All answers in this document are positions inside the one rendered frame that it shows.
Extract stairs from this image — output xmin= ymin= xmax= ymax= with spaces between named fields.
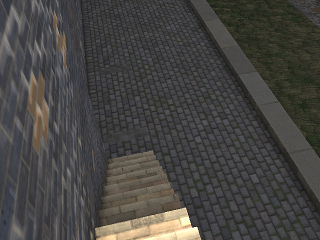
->
xmin=95 ymin=150 xmax=201 ymax=240

